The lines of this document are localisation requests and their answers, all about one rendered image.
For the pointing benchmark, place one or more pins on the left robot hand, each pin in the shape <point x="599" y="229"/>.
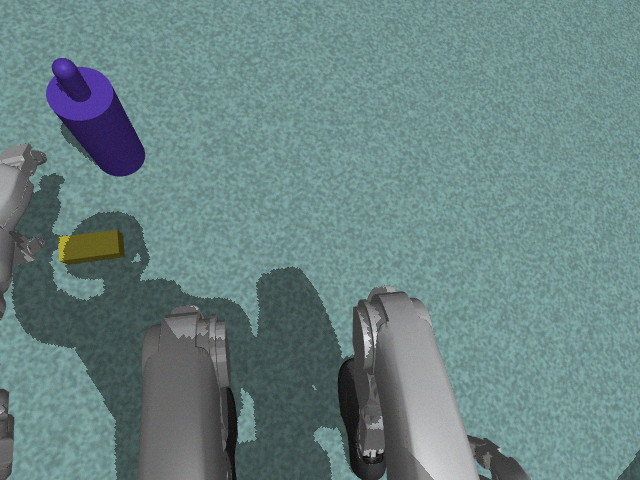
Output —
<point x="17" y="164"/>

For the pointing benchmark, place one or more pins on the right robot foot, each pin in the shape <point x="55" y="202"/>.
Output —
<point x="364" y="467"/>

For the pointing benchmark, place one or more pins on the right robot hand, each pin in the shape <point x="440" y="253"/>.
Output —
<point x="489" y="456"/>

